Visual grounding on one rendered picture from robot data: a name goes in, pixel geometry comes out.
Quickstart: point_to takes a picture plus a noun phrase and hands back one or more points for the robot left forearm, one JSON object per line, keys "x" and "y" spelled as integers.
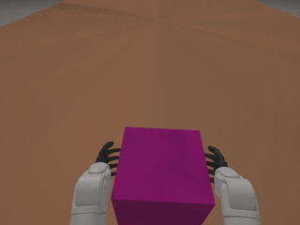
{"x": 90, "y": 197}

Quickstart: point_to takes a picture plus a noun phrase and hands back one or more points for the robot right forearm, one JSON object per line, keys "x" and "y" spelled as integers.
{"x": 239, "y": 205}

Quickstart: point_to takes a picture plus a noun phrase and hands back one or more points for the robot right hand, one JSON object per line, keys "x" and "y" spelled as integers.
{"x": 219, "y": 161}

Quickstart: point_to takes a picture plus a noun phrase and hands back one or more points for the carton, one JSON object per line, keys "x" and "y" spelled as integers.
{"x": 162, "y": 178}

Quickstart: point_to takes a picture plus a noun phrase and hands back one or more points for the robot left hand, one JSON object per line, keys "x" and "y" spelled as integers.
{"x": 103, "y": 155}

